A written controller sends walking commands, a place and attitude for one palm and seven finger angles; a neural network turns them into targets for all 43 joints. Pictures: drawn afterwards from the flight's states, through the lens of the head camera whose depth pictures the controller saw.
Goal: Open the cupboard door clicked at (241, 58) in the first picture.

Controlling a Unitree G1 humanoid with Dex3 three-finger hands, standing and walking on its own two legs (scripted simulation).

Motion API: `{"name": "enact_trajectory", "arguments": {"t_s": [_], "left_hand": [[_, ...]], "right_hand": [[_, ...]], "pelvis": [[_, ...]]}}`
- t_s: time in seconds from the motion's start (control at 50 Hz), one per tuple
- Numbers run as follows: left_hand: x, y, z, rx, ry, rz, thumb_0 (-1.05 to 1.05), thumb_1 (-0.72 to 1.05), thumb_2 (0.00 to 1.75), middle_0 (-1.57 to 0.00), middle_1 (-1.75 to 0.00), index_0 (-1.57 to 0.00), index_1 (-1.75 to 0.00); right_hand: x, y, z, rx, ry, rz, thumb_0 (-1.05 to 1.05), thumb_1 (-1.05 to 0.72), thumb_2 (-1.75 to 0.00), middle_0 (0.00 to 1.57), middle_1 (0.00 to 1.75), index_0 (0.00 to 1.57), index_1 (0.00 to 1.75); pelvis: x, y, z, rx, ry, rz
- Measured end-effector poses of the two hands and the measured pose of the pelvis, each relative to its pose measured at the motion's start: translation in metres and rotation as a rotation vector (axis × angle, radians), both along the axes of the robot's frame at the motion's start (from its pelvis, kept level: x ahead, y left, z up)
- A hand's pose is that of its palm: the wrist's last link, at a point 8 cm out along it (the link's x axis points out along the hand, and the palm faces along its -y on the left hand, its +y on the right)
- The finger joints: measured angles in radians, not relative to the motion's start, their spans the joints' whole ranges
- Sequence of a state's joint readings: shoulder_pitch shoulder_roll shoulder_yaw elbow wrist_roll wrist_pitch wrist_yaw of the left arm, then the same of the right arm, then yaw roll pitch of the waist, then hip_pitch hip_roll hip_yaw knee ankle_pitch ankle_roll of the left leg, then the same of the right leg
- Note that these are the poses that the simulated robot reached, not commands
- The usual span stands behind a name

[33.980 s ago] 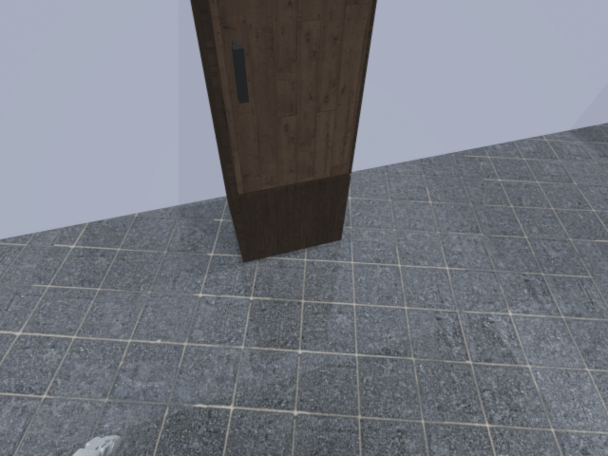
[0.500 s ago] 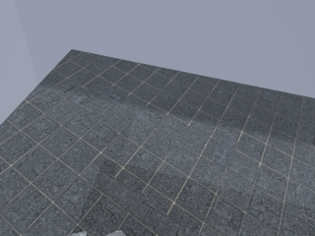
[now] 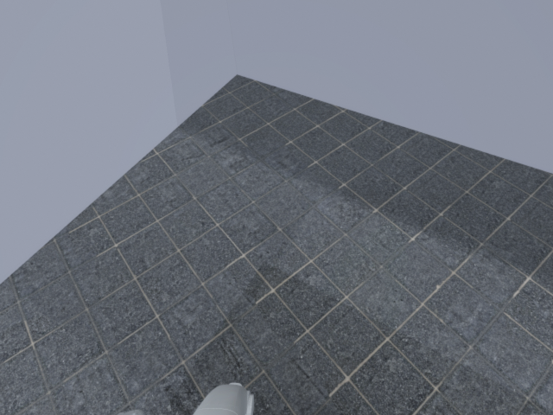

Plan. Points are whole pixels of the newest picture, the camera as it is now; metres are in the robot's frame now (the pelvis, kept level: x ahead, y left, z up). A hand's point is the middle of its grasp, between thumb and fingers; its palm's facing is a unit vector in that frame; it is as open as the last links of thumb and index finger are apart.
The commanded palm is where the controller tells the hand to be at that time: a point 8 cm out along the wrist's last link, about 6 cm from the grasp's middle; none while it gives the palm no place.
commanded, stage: turn to face it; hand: left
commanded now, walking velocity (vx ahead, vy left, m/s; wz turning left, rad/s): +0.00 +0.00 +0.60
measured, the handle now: out of the picture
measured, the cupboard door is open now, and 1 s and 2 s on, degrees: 40 40 40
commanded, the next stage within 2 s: none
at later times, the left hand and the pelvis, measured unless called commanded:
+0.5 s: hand out of the picture +0.06 +0.22 -0.16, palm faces +0.32 -0.90 -0.29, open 7.4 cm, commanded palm none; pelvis +0.03 -0.02 -0.01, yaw +18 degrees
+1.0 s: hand out of the picture -0.01 +0.21 -0.17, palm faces +0.59 -0.77 -0.23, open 7.4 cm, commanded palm none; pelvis +0.04 -0.01 +0.00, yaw +36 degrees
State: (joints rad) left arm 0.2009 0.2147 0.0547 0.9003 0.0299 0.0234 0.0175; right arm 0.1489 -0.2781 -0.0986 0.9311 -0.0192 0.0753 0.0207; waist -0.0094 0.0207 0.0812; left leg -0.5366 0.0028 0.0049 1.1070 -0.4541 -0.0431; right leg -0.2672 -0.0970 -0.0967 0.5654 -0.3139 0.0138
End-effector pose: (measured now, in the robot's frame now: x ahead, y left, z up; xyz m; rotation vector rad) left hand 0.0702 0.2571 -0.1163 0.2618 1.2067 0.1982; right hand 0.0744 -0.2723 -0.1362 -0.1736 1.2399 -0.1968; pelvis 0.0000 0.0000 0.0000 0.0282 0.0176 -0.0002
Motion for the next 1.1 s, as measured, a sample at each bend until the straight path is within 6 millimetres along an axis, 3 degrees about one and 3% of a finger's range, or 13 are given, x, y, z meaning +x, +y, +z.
{"name": "enact_trajectory", "arguments": {"t_s": [0.14,0.26,0.38,0.52,0.58,0.68,0.78,0.84,0.9,0.98,1.1], "left_hand": [[-0.039,-0.014,-0.013,-0.07,0.058,0.108,0.01,0.91,0.9,-0.2,-0.3,-0.2,-0.3],[-0.067,0.003,-0.041,-0.098,0.099,0.222,0.01,0.91,0.9,-0.2,-0.3,-0.2,-0.3],[-0.054,0.012,-0.025,-0.066,0.041,0.283,0.01,0.91,0.9,-0.2,-0.3,-0.2,-0.29],[-0.034,0.002,-0.007,0.009,-0.081,0.314,0.01,0.91,0.9,-0.2,-0.3,-0.2,-0.29],[-0.042,-0.009,-0.003,0.024,-0.081,0.344,0.01,0.91,0.9,-0.2,-0.3,-0.2,-0.29],[-0.063,-0.029,-0.003,-0.018,-0.029,0.41,0.01,0.91,0.9,-0.2,-0.3,-0.2,-0.3],[-0.086,-0.037,-0.019,-0.081,-0.012,0.488,0.01,0.91,0.9,-0.2,-0.3,-0.2,-0.3],[-0.105,-0.033,-0.038,-0.112,0.002,0.549,0.01,0.9,0.9,-0.2,-0.3,-0.2,-0.3],[-0.118,-0.027,-0.043,-0.112,0.036,0.599,0.01,0.91,0.9,-0.2,-0.3,-0.2,-0.3],[-0.119,-0.019,-0.03,-0.091,0.021,0.644,0.01,0.91,0.9,-0.2,-0.3,-0.2,-0.29],[-0.105,-0.015,-0.01,-0.032,-0.05,0.682,0.01,0.91,0.9,-0.2,-0.3,-0.19,-0.29]], "right_hand": [[0.056,0.01,0.015,-0.016,-0.026,0.141,0.01,-0.91,-0.9,0.2,0.29,0.19,0.3],[0.102,0.039,0.013,-0.045,-0.111,0.269,0.01,-0.91,-0.9,0.2,0.29,0.2,0.3],[0.107,0.048,0.017,-0.037,-0.082,0.335,0.01,-0.91,-0.9,0.2,0.29,0.2,0.3],[0.117,0.031,-0.005,0.011,-0.033,0.369,0.01,-0.9,-0.9,0.2,0.3,0.2,0.3],[0.128,0.025,-0.01,0.014,-0.015,0.389,0.01,-0.91,-0.9,0.2,0.29,0.2,0.3],[0.147,0.03,0.004,0.01,-0.002,0.439,0.01,-0.91,-0.9,0.2,0.29,0.2,0.3],[0.17,0.056,0.013,-0.012,-0.017,0.536,0.01,-0.91,-0.9,0.2,0.29,0.2,0.3],[0.185,0.076,0.01,-0.033,-0.061,0.598,0.01,-0.91,-0.9,0.2,0.29,0.2,0.3],[0.189,0.089,0.013,-0.044,-0.073,0.646,0.01,-0.91,-0.9,0.2,0.29,0.2,0.3],[0.189,0.097,0.018,-0.049,-0.056,0.683,0.01,-0.91,-0.9,0.2,0.29,0.2,0.3],[0.195,0.095,0.011,-0.026,-0.009,0.728,0.01,-0.91,-0.9,0.2,0.29,0.2,0.3]], "pelvis": [[0.01,-0.004,0.004,0.02,0.004,0.1],[0.013,0.006,-0.014,-0.004,-0.002,0.179],[0.017,-0.003,-0.004,-0.03,-0.003,0.247],[0.03,-0.028,-0.01,-0.02,0.005,0.329],[0.032,-0.034,-0.01,-0.022,-0.008,0.372],[0.039,-0.034,0.001,-0.002,-0.006,0.438],[0.042,-0.026,-0.001,0.0,-0.002,0.509],[0.041,-0.015,-0.014,-0.021,-0.002,0.555],[0.04,-0.014,-0.013,-0.022,-0.003,0.58],[0.044,-0.014,-0.004,-0.038,0.001,0.623],[0.055,-0.024,0.001,-0.046,0.0,0.69]]}}
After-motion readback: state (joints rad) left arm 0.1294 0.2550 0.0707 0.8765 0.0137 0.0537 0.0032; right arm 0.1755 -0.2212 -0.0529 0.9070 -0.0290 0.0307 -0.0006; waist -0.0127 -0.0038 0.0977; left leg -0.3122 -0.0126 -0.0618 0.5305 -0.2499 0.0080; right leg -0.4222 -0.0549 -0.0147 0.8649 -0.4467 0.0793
